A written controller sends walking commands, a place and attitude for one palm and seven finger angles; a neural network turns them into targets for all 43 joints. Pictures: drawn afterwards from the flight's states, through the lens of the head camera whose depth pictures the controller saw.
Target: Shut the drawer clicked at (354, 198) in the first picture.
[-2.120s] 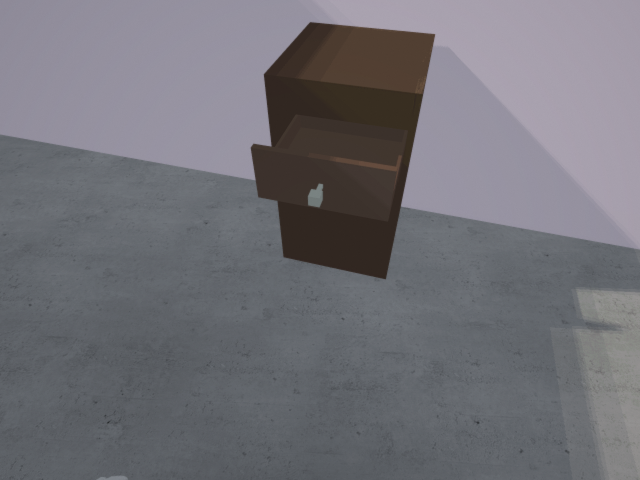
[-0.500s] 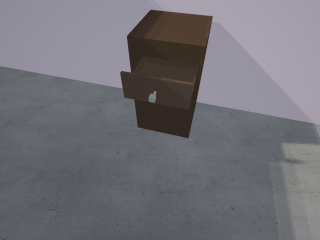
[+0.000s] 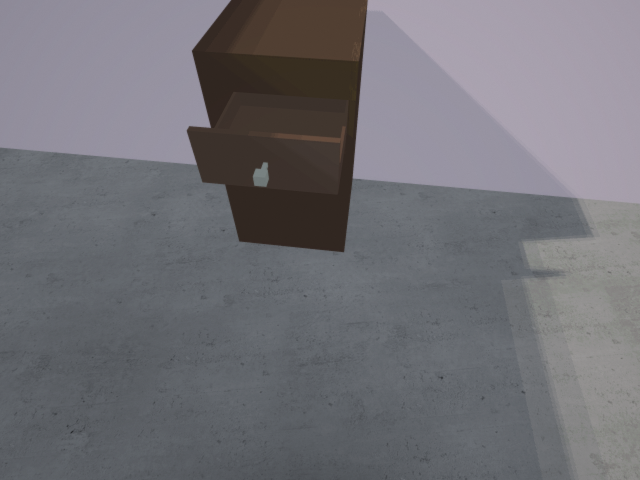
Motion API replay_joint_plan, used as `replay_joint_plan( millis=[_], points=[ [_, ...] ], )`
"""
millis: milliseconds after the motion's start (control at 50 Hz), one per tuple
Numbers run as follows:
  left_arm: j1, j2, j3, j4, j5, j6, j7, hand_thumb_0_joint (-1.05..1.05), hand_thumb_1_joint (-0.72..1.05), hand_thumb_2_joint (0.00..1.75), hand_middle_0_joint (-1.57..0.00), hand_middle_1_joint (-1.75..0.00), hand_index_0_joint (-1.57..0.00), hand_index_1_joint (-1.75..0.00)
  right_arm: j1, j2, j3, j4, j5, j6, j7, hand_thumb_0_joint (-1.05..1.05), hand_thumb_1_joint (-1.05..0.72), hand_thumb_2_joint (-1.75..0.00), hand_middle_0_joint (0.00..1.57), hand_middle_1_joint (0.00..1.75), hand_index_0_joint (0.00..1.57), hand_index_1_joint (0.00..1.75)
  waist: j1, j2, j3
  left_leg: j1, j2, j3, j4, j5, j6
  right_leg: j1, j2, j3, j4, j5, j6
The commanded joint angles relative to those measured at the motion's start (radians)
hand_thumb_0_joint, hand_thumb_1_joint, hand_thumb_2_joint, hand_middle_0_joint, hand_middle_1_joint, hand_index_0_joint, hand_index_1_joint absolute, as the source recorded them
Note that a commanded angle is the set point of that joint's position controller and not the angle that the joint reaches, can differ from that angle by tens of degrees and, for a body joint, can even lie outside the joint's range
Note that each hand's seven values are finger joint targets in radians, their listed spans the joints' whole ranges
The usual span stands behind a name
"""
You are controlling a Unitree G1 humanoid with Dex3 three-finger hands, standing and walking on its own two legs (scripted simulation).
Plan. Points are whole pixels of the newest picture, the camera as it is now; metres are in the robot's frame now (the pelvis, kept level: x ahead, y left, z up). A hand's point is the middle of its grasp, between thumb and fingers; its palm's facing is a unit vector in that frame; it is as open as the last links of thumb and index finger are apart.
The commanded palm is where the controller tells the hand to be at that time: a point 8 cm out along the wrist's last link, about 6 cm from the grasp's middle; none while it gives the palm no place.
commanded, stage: take the last steps up to it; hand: left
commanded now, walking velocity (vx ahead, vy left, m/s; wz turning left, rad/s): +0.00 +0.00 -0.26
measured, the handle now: (262, 173) +0.84 +0.19 -0.18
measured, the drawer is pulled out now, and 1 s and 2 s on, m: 0.19 0.19 0.19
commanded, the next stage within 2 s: come to a stop and stand still in 1.32 s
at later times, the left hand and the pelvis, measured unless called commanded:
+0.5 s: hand out of the picture +0.08 +0.17 -0.16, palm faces +0.01 -0.98 -0.21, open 7.4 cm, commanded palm none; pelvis +0.07 -0.01 +0.00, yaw -4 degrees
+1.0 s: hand (174, 398) +0.26 +0.25 -0.17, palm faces -0.01 -0.99 -0.17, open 7.4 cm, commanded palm none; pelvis +0.24 +0.07 +0.01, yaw -6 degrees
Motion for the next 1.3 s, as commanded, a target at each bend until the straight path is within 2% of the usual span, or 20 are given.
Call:
replay_joint_plan(
  millis=[0,120,180,240,320,340,360,380,400,480,660,720,740,760,780,820,860,940,1200,1280],
  points=[
    [0.02,0.172,0.046,-0.07,-0.001,-0.016,0.015,0.0,0.9,0.9,-0.2,-0.3,-0.2,-0.3,0.018,-0.117,-0.03,-0.073,0.001,-0.021,-0.009,0.0,-0.9,-0.9,0.2,0.3,0.2,0.3,0.003,-0.067,-0.052,0.036,0.052,-0.07,-0.034,-0.05,0.028,-0.071,-0.136,0.168,-0.151,0.087,-0.067],
    [0.021,0.138,0.049,-0.084,0.004,-0.012,0.004,0.0,0.9,0.9,-0.2,-0.3,-0.2,-0.3,0.097,-0.129,-0.033,-0.047,-0.018,-0.029,0.006,0.0,-0.9,-0.9,0.2,0.3,0.2,0.3,-0.003,-0.008,0.003,0.066,0.088,-0.143,-0.165,-0.362,0.066,-0.195,-0.05,0.107,-0.145,-0.384,-0.059],
    [-0.023,0.074,0.045,-0.102,0.007,-0.029,-0.006,0.0,0.9,0.9,-0.2,-0.3,-0.2,-0.3,0.151,-0.195,-0.053,-0.034,-0.016,-0.049,0.006,0.0,-0.9,-0.9,0.2,0.3,0.2,0.3,-0.032,0.192,0.054,0.072,0.352,-0.414,-0.43,-0.51,0.208,-0.287,-0.023,-0.129,0.317,-0.187,-0.022],
    [0.0,0.042,0.041,-0.089,0.007,-0.042,-0.021,0.0,0.9,0.9,-0.2,-0.3,-0.2,-0.3,0.106,-0.164,-0.044,-0.039,-0.02,-0.066,0.008,0.0,-0.9,-0.9,0.2,0.3,0.2,0.3,0.002,0.092,0.067,0.043,0.303,-0.243,-0.401,-0.3,0.185,-0.226,-0.112,-0.151,0.28,-0.174,-0.021],
    [0.156,0.013,0.035,-0.02,0.003,-0.059,-0.018,0.0,0.9,0.9,-0.2,-0.3,-0.2,-0.3,0.112,-0.135,-0.026,-0.011,-0.02,-0.058,0.011,0.0,-0.9,-0.9,0.2,0.3,0.2,0.3,0.063,0.036,0.066,-0.093,0.177,-0.059,-0.186,-0.206,0.119,0.132,-0.054,-0.257,-0.049,-0.062,-0.021],
    [0.234,0.052,0.043,0.012,0.006,-0.07,-0.01,0.0,0.9,0.9,-0.2,-0.3,-0.2,-0.3,0.114,-0.107,-0.02,-0.012,-0.013,-0.06,0.014,0.0,-0.9,-0.9,0.2,0.3,0.2,0.3,0.093,-0.057,0.058,-0.182,0.113,0.003,-0.015,-0.208,0.086,0.249,-0.097,-0.17,-0.144,-0.095,-0.041],
    [0.329,0.157,0.064,0.039,0.011,-0.086,0.005,0.0,0.9,0.9,-0.2,-0.3,-0.2,-0.3,0.083,-0.044,-0.007,-0.046,-0.002,-0.063,0.022,0.0,-0.9,-0.9,0.2,0.3,0.2,0.3,0.127,-0.301,0.058,-0.404,0.009,0.085,0.277,-0.255,0.04,0.355,-0.32,0.193,-0.306,-0.219,-0.125],
    [0.406,0.196,0.072,0.051,-0.004,-0.086,0.015,0.0,0.9,0.9,-0.2,-0.3,-0.2,-0.3,0.001,-0.06,-0.012,-0.097,-0.009,-0.067,0.027,0.0,-0.9,-0.9,0.2,0.3,0.2,0.3,0.151,-0.257,0.062,-0.468,-0.004,0.003,0.468,-0.299,0.043,0.311,-0.465,0.429,-0.445,-0.247,-0.197],
    [0.354,0.186,0.071,0.041,-0.006,-0.085,0.018,0.0,0.9,0.9,-0.2,-0.3,-0.2,-0.3,-0.012,-0.068,-0.021,-0.1,-0.013,-0.064,0.029,0.0,-0.9,-0.9,0.2,0.3,0.2,0.3,0.112,-0.108,0.077,-0.482,0.024,-0.075,0.54,-0.221,0.047,0.28,-0.467,0.376,-0.452,-0.3,-0.224],
    [0.195,0.085,0.047,0.013,0.001,-0.107,0.026,0.0,0.9,0.9,-0.2,-0.3,-0.2,-0.3,0.027,-0.045,-0.023,-0.063,-0.019,-0.057,0.038,0.0,-0.9,-0.9,0.2,0.3,0.2,0.3,0.027,-0.121,0.086,-0.42,0.078,-0.101,0.548,-0.012,0.03,0.138,-0.387,0.156,-0.439,-0.12,-0.199],
    [0.254,0.112,0.055,0.081,0.01,-0.117,0.022,0.0,0.9,0.9,-0.2,-0.3,-0.2,-0.3,-0.075,0.008,-0.013,-0.118,-0.003,-0.068,0.059,0.0,-0.9,-0.9,0.2,0.3,0.2,0.3,0.042,-0.141,0.056,-0.249,0.025,-0.018,0.15,0.076,0.034,0.187,-0.328,-0.079,-0.368,0.189,-0.145],
    [0.227,0.105,0.062,0.083,0.007,-0.105,0.019,0.0,0.9,0.9,-0.2,-0.3,-0.2,-0.3,0.068,-0.027,-0.021,-0.074,-0.008,-0.084,0.045,0.0,-0.9,-0.9,0.2,0.3,0.2,0.3,-0.025,-0.093,0.008,0.041,-0.023,0.007,-0.005,0.129,0.053,0.104,-0.268,-0.15,-0.174,0.203,-0.104],
    [0.241,0.078,0.057,0.087,0.003,-0.102,0.014,0.0,0.9,0.9,-0.2,-0.3,-0.2,-0.3,0.19,-0.077,-0.033,-0.035,-0.014,-0.089,0.033,0.0,-0.9,-0.9,0.2,0.3,0.2,0.3,-0.068,-0.008,-0.057,0.214,0.0,-0.027,-0.048,0.111,0.066,0.045,-0.219,-0.18,0.03,0.193,-0.086],
    [0.282,0.023,0.049,0.073,-0.003,-0.096,0.009,0.0,0.9,0.9,-0.2,-0.3,-0.2,-0.3,0.306,-0.2,-0.062,-0.018,-0.03,-0.095,0.02,0.0,-0.9,-0.9,0.2,0.3,0.2,0.3,-0.093,0.256,-0.135,0.376,0.234,-0.35,-0.146,0.056,0.133,-0.149,-0.095,-0.264,0.345,-0.137,-0.039],
    [0.244,0.009,0.045,0.034,-0.002,-0.095,0.007,0.0,0.9,0.9,-0.2,-0.3,-0.2,-0.3,0.358,-0.237,-0.067,-0.01,-0.017,-0.084,0.011,0.0,-0.9,-0.9,0.2,0.3,0.2,0.3,-0.097,0.333,-0.168,0.374,0.367,-0.613,-0.311,0.008,0.204,-0.284,-0.043,-0.202,0.592,-0.345,-0.033],
    [0.159,0.014,0.047,0.02,0.004,-0.098,0.005,0.0,0.9,0.9,-0.2,-0.3,-0.2,-0.3,0.203,-0.15,-0.042,-0.037,-0.01,-0.079,0.009,0.0,-0.9,-0.9,0.2,0.3,0.2,0.3,-0.048,0.122,-0.055,0.156,0.334,-0.5,-0.359,-0.139,0.23,-0.321,-0.141,-0.139,0.724,-0.196,-0.058],
    [0.177,0.008,0.05,0.051,0.009,-0.085,-0.009,0.0,0.9,0.9,-0.2,-0.3,-0.2,-0.3,0.082,-0.062,-0.015,-0.062,-0.008,-0.094,0.005,0.0,-0.9,-0.9,0.2,0.3,0.2,0.3,0.012,0.106,-0.007,0.013,0.264,-0.352,-0.382,-0.075,0.185,-0.268,-0.184,-0.123,0.692,-0.052,-0.04],
    [0.189,-0.016,0.05,0.051,0.012,-0.054,-0.012,0.0,0.9,0.9,-0.2,-0.3,-0.2,-0.3,0.096,-0.024,-0.012,-0.042,-0.004,-0.116,-0.002,0.0,-0.9,-0.9,0.2,0.3,0.2,0.3,0.045,0.084,0.005,-0.018,0.206,-0.199,-0.414,0.125,0.188,-0.245,-0.186,-0.137,0.58,0.04,-0.008],
    [-0.125,-0.002,0.042,-0.069,0.005,-0.055,-0.013,0.0,0.9,0.9,-0.2,-0.3,-0.2,-0.3,0.251,-0.051,-0.017,0.037,-0.017,-0.101,-0.003,0.0,-0.9,-0.9,0.2,0.3,0.2,0.3,-0.033,0.055,0.064,0.141,0.232,-0.171,-0.395,0.217,0.23,-0.227,-0.159,-0.192,0.125,0.01,0.0],
    [-0.077,-0.008,0.044,-0.052,0.005,-0.069,-0.01,0.0,0.9,0.9,-0.2,-0.3,-0.2,-0.3,0.251,-0.051,-0.016,0.052,-0.019,-0.09,-0.006,0.0,-0.9,-0.9,0.2,0.3,0.2,0.3,-0.008,0.053,0.027,0.12,0.205,-0.125,-0.271,0.276,0.188,-0.043,-0.112,-0.234,-0.032,0.023,-0.015]
  ],
)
